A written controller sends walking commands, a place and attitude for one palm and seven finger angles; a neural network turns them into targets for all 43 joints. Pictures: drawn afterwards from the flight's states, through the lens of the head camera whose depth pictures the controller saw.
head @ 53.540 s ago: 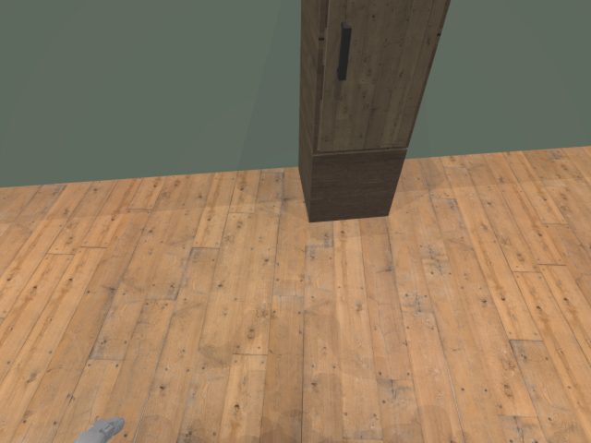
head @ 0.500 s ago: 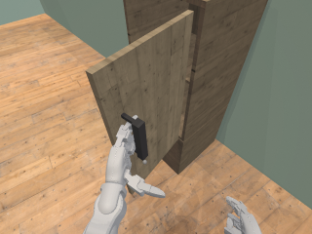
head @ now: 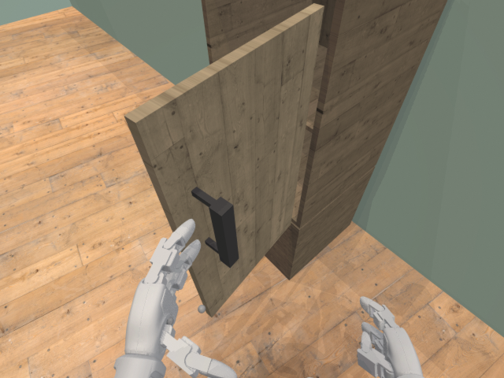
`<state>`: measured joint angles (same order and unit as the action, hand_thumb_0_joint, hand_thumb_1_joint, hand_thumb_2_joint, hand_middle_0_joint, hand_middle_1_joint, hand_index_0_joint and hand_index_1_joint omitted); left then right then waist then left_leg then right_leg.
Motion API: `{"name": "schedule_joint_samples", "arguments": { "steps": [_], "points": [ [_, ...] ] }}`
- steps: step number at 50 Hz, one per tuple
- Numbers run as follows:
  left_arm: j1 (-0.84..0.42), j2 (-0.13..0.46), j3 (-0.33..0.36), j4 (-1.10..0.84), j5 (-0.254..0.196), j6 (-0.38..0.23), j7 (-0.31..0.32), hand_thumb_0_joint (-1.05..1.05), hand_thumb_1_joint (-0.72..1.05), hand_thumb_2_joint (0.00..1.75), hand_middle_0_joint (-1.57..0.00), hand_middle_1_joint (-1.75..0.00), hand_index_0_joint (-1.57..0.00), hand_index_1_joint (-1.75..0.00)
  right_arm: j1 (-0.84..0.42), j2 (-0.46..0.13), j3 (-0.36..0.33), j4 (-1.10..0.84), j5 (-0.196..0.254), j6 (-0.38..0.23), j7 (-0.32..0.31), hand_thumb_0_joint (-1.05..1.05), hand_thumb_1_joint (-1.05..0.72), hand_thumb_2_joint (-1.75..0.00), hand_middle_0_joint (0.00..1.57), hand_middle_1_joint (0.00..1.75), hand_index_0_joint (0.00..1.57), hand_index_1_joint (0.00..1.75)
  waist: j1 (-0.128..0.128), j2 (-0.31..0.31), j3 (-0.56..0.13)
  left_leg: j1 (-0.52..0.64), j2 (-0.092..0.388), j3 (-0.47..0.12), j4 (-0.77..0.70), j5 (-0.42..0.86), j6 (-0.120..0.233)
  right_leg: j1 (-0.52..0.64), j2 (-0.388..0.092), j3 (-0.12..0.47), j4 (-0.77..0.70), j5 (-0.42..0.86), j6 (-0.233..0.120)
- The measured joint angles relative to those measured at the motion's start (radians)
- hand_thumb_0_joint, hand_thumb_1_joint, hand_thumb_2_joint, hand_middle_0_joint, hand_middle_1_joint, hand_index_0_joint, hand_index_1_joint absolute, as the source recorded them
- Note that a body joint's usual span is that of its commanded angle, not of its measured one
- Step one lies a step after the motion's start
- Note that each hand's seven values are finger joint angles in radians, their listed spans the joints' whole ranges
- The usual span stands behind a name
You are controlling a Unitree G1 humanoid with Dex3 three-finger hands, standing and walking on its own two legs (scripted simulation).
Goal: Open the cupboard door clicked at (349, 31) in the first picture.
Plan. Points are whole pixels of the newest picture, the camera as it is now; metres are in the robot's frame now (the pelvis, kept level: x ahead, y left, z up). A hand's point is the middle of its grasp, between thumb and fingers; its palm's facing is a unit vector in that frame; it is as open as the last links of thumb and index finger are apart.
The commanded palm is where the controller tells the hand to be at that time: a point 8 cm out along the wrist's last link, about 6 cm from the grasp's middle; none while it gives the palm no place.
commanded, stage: slide the hand sideways off the handle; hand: left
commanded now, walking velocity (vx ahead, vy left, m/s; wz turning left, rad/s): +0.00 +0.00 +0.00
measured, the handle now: (215, 228) +0.32 +0.08 +0.09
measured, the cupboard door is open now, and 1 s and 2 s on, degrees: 100 100 100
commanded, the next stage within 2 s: draw the hand back to the body in 0.34 s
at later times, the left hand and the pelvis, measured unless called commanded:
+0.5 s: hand (166, 348) +0.16 +0.11 +0.08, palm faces -0.03 -1.00 +0.00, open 16.3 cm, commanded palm +0.13 +0.18 +0.09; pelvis -0.01 +0.00 -0.02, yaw +1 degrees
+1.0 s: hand (101, 316) +0.17 +0.18 +0.13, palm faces +0.06 -0.98 -0.18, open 16.0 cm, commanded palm +0.14 +0.24 +0.15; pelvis +0.00 +0.01 +0.01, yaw +0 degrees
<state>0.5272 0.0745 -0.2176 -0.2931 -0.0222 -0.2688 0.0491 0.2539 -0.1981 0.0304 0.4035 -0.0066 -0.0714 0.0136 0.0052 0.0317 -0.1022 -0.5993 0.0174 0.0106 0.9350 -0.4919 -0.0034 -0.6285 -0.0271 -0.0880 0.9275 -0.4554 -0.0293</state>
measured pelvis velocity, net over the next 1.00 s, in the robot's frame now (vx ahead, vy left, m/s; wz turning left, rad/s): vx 0.00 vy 0.01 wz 0.01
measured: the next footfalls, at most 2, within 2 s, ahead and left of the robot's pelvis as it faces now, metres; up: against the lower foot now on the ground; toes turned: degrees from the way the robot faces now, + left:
none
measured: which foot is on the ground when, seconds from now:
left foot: down 0.00-1.00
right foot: down 0.00-1.00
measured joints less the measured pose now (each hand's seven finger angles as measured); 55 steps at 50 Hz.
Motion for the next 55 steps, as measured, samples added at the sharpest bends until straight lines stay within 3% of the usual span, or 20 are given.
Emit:
{"name": "schedule_joint_samples", "arguments": {
  "steps": [17,24,29,34,48,51,55],
  "points": [
    [0.210,0.054,0.142,-0.101,-0.101,-0.060,-0.123,-0.02,-0.50,0.30,-0.15,-0.30,-0.16,-0.31,0.016,-0.011,-0.031,0.007,0.021,-0.014,-0.026,0.01,-0.90,-0.90,0.20,0.30,0.20,0.30,0.002,0.001,-0.026,-0.057,0.006,-0.024,0.059,-0.024,-0.011,-0.045,0.004,-0.022,0.049,-0.026,-0.009],
    [0.179,0.061,0.125,-0.104,-0.127,-0.094,-0.162,-0.02,-0.50,0.30,-0.15,-0.30,-0.15,-0.30,0.001,-0.024,-0.033,0.003,0.029,-0.048,-0.037,0.01,-0.90,-0.90,0.20,0.30,0.20,0.30,0.001,0.013,-0.020,-0.105,0.004,-0.032,0.108,-0.028,-0.006,-0.083,0.001,-0.029,0.083,-0.025,-0.007],
    [0.129,0.088,0.144,-0.115,-0.114,-0.049,-0.140,-0.02,-0.50,0.30,-0.15,-0.30,-0.15,-0.30,0.007,-0.008,-0.026,0.002,0.039,-0.041,-0.045,0.01,-0.90,-0.90,0.20,0.30,0.20,0.30,0.001,0.014,-0.023,-0.094,0.006,-0.023,0.104,-0.024,-0.002,-0.076,0.003,-0.020,0.078,-0.016,-0.005],
    [0.120,0.106,0.206,-0.135,-0.145,0.014,-0.124,-0.02,-0.50,0.30,-0.15,-0.30,-0.15,-0.30,0.028,0.002,-0.009,0.014,0.051,-0.043,-0.055,0.01,-0.90,-0.90,0.20,0.30,0.20,0.30,-0.005,0.023,-0.038,-0.041,0.009,-0.017,0.062,-0.012,0.001,-0.024,0.008,-0.014,0.033,0.000,0.001],
    [0.127,0.152,0.289,-0.183,-0.197,0.110,-0.174,-0.02,-0.47,0.32,-0.15,-0.30,-0.15,-0.30,0.039,-0.026,0.000,0.060,0.064,-0.116,-0.072,0.01,-0.90,-0.90,0.20,0.30,0.20,0.30,0.003,0.023,-0.030,0.080,0.002,-0.021,-0.036,0.013,0.014,0.110,0.008,-0.019,-0.085,0.034,0.016],
    [0.124,0.199,0.301,-0.214,-0.107,0.155,-0.081,-0.02,-0.41,0.34,-0.16,-0.30,-0.16,-0.30,0.038,-0.017,-0.001,0.061,0.051,-0.103,-0.092,0.01,-0.90,-0.90,0.20,0.30,0.20,0.30,0.017,0.015,-0.021,0.125,0.000,-0.012,-0.077,0.023,0.015,0.149,0.007,-0.011,-0.118,0.042,0.018],
    [0.141,0.209,0.313,-0.235,-0.044,0.199,0.014,-0.02,-0.31,0.38,-0.16,-0.30,-0.16,-0.30,0.031,-0.011,0.003,0.060,0.039,-0.088,-0.099,0.01,-0.90,-0.90,0.20,0.30,0.20,0.30,0.019,0.026,-0.001,0.189,-0.006,-0.008,-0.144,0.048,0.018,0.212,0.004,-0.007,-0.183,0.067,0.023]
  ]
}}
